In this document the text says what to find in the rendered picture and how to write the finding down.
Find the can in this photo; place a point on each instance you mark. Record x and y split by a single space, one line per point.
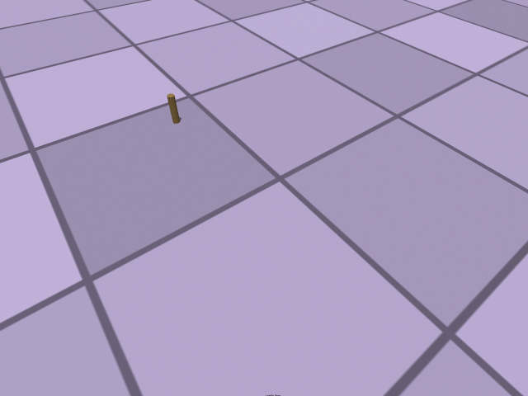
173 108

